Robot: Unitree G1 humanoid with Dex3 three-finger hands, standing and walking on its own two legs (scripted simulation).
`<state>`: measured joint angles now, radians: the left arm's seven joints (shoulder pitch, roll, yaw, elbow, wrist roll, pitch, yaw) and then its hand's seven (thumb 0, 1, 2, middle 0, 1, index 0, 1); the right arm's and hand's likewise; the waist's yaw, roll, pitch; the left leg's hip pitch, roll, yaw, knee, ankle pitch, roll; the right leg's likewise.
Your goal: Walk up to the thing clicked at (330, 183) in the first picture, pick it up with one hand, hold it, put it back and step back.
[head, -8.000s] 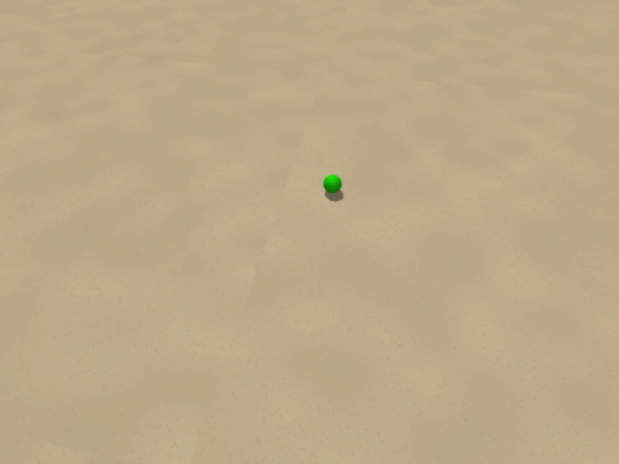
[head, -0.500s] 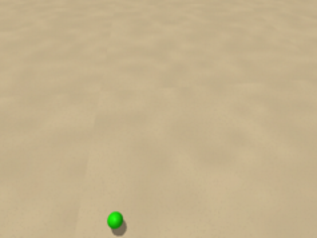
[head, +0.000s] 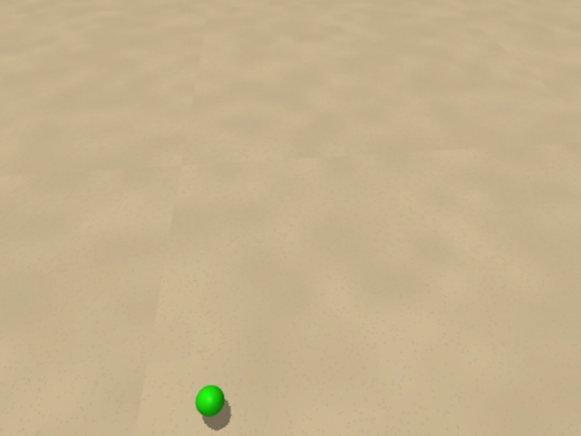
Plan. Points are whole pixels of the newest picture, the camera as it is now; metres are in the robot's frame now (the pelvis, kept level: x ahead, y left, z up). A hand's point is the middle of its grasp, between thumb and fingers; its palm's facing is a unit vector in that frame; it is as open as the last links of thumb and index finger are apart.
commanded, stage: stand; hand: left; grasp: from above
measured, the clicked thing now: (210, 400) +0.40 +0.26 -0.74
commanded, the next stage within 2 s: rise first in 0.70 s
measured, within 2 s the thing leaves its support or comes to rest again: neither
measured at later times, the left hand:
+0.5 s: hand out of the picture +0.07 +0.26 -0.16, palm faces -0.03 -0.94 -0.34, open 7.4 cm
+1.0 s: hand out of the picture +0.14 +0.25 -0.17, palm faces -0.01 -0.94 -0.33, open 8.5 cm
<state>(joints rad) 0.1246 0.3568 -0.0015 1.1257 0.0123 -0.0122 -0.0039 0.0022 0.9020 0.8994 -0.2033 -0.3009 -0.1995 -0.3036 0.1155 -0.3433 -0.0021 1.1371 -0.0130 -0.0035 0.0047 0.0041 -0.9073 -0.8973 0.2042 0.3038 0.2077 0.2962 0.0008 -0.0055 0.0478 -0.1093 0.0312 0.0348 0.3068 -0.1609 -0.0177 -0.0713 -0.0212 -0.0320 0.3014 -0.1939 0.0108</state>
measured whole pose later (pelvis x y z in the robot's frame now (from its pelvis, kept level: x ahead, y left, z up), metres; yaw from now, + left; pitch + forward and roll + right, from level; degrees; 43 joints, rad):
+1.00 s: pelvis -0.01 +0.00 -0.01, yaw +1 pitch +5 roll +0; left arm -0.06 0.34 0.12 1.09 0.07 -0.03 -0.03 0.00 0.60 0.94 -0.17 -0.57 -0.16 -0.58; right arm 0.19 -0.28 -0.02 0.85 0.03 -0.03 -0.03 0.00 -0.93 -0.91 0.20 0.30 0.21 0.30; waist -0.02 -0.01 0.04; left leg -0.37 0.04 0.02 0.53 -0.24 -0.01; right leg -0.33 -0.02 -0.04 0.52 -0.28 0.01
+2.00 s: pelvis -0.05 +0.01 -0.23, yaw -1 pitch +31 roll -3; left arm -0.06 0.44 0.13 0.64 0.61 -0.06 0.09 -0.01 -0.53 0.99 -0.06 -1.08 -0.06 -1.09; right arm 0.07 -0.28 -0.05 0.60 0.00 -0.18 0.02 0.01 -0.87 -0.89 0.20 0.30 0.21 0.30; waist -0.02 0.00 -0.19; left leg -1.60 0.05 -0.02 1.71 -0.65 0.00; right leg -1.53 -0.03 -0.03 1.69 -0.70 0.02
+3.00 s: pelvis -0.10 +0.01 -0.43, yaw -7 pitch +33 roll -7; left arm -0.74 0.69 0.12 1.23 1.23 -0.29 0.34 0.00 -0.54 1.02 -0.08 -1.00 -0.07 -1.00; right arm 0.09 -0.25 -0.03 0.76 -0.11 -0.02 0.11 0.00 -0.91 -0.90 0.20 0.30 0.21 0.30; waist -0.10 -0.02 -0.08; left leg -2.26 0.06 -0.11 2.31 -0.64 0.02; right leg -2.15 0.00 -0.06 2.26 -0.69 0.03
